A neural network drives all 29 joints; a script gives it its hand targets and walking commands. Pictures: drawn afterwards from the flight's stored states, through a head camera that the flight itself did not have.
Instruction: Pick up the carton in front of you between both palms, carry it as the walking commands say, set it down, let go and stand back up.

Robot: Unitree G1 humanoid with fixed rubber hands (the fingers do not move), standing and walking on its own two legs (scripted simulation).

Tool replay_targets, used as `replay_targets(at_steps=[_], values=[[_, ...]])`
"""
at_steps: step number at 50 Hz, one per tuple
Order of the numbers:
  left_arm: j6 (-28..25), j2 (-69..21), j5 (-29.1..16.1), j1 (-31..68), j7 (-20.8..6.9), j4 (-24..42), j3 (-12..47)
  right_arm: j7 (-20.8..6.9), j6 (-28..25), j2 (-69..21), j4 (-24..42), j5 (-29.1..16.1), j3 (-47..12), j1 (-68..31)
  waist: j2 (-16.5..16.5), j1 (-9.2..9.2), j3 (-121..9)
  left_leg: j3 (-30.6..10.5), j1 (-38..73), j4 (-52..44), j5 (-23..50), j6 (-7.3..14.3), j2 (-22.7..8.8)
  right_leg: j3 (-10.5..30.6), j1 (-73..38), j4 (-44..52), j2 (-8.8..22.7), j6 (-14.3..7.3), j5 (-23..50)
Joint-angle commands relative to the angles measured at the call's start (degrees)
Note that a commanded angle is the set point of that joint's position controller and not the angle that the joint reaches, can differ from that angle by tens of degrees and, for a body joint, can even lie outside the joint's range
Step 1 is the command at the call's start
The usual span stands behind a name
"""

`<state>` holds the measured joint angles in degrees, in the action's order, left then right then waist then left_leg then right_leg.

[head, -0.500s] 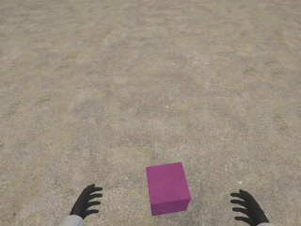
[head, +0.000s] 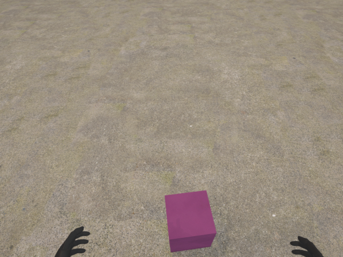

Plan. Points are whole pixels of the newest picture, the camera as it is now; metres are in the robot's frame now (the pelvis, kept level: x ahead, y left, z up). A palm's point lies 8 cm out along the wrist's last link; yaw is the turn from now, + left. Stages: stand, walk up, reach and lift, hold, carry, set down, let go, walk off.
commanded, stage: stand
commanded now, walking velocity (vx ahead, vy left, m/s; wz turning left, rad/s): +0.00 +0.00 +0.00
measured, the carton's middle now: (188, 221) +0.41 -0.03 -0.64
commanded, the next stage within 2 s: none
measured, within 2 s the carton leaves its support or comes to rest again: neither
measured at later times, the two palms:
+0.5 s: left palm out of the picture +0.12 +0.30 -0.09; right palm out of the picture +0.12 -0.29 -0.08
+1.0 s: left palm out of the picture +0.07 +0.30 -0.09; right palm out of the picture +0.08 -0.30 -0.09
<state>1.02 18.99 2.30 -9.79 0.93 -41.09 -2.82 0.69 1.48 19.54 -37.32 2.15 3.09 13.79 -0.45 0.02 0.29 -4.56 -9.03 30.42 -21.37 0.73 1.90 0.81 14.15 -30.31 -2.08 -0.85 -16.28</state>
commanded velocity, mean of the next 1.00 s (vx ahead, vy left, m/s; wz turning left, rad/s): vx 0.00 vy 0.00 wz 0.00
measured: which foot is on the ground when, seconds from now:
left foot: down 0.00-1.00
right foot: down 0.00-1.00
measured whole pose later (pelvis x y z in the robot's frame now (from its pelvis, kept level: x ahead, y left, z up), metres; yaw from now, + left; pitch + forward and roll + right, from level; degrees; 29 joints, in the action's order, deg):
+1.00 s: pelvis -0.02 +0.00 +0.01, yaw +0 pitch -3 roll +0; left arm -0.8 21.1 1.1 -7.3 0.7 -57.1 -1.1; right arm 1.0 -0.5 21.5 -52.5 1.3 0.2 10.3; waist -0.3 0.6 1.5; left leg -4.8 -3.6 21.7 -15.4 0.7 2.0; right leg 0.8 8.9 -22.2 -1.5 -0.9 -10.8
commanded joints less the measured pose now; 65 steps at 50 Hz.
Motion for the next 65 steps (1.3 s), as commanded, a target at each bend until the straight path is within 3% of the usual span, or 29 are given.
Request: replay_targets(at_steps=[1, 15, 44, 65], values=[[-1.47, 7.51, -0.05, 2.70, 0.45, 2.38, -1.52, 0.55, -1.17, 7.46, 3.25, -0.13, 1.59, -1.56, -0.55, 0.00, -4.42, -3.18, -3.34, -4.07, 21.39, -0.92, -5.15, 4.96, -7.46, 2.43, 5.68, -0.60, 18.68], [-2.10, 8.74, -0.33, 3.76, 0.68, -3.20, -1.22, 1.26, -1.84, 9.12, -1.62, -0.49, 0.75, -2.34, -0.15, 0.13, -3.49, -3.92, -1.13, -5.79, 25.41, -0.49, -5.85, 5.07, -9.72, 3.83, 6.40, -0.94, 22.25], [-2.37, 11.00, -1.10, 4.82, 0.02, -12.18, -0.20, 0.62, -2.56, 10.97, -11.27, -0.84, -0.81, -4.92, 0.15, 0.51, 0.26, -5.34, -0.75, -12.55, 14.51, 0.38, -6.60, 6.97, -9.44, 10.36, 7.54, -0.91, 13.04], [-2.60, 12.32, -1.41, 5.79, -0.14, -16.41, 0.56, 0.44, -2.71, 11.93, -15.36, -1.09, -1.37, -5.77, 0.24, 0.66, -0.02, -5.43, -0.03, -13.73, 14.17, 0.53, -7.05, 7.47, -9.23, 11.97, 8.06, -1.08, 13.12]])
